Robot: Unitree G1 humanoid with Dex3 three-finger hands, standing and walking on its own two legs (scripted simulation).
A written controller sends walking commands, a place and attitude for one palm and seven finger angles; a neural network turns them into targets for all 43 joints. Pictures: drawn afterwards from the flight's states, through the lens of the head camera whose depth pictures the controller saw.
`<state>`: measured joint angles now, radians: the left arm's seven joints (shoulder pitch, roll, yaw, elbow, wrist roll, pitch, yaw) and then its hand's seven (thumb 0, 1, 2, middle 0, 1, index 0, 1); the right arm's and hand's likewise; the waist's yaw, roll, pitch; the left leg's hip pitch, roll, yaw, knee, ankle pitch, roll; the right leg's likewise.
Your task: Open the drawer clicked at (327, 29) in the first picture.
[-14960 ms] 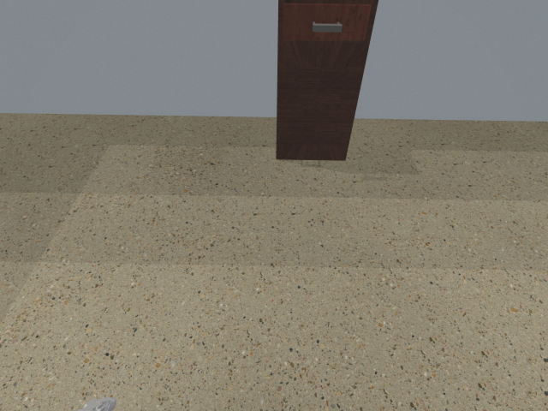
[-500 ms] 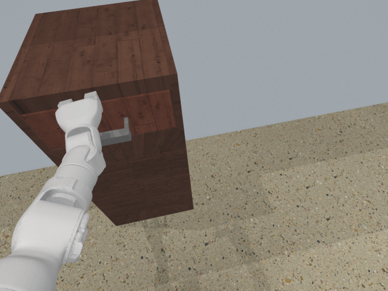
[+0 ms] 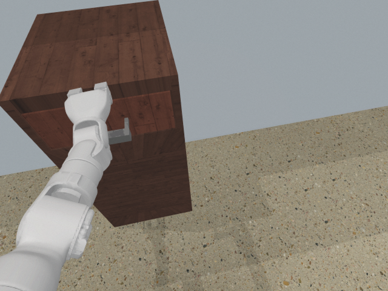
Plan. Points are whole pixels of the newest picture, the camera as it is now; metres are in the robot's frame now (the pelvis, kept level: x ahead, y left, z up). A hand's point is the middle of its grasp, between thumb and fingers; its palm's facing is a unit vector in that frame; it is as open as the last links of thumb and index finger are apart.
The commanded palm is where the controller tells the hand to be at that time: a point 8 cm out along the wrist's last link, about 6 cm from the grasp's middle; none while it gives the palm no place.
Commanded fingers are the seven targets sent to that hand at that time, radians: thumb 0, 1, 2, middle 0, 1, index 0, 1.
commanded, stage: move the hooked fingers above the handle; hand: left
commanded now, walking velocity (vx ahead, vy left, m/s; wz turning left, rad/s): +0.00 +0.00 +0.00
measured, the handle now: (106, 131) +0.52 +0.22 +0.00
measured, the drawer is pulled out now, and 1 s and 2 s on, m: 0.00 0.00 0.00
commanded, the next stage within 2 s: lower the fingers behind the handle in 0.60 s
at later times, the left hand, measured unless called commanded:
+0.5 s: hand (86, 126) +0.47 +0.23 +0.08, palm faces +0.01 +0.01 -1.00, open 13.8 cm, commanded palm +0.44 +0.21 +0.12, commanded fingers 0.00 -0.50 0.30 -0.30 -1.20 -0.30 -1.20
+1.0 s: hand (94, 143) +0.45 +0.23 +0.04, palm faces -0.13 -0.03 -0.99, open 13.8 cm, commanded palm +0.44 +0.21 +0.10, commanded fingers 0.00 -0.50 0.30 -0.30 -1.20 -0.30 -1.20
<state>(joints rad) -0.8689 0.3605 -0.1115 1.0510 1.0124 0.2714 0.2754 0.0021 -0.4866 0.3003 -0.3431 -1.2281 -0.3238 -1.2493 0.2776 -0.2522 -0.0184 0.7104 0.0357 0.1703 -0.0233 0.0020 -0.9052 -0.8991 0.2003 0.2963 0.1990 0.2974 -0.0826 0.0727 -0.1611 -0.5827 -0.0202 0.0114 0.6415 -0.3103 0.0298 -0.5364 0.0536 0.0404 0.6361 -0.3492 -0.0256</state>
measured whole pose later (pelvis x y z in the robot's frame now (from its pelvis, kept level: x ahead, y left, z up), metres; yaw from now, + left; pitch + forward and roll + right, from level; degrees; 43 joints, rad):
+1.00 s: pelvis +0.00 +0.00 +0.00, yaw +3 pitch +15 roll -1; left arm -0.82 0.38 -0.19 1.02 0.96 0.21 0.20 0.00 -0.49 0.30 -0.32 -1.20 -0.32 -1.20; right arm 0.30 -0.25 -0.05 0.72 0.02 0.13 -0.03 0.00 -0.90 -0.90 0.20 0.30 0.20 0.30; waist -0.07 0.06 -0.14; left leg -0.62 -0.03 -0.04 0.68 -0.32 0.03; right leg -0.55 0.04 -0.01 0.65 -0.37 -0.03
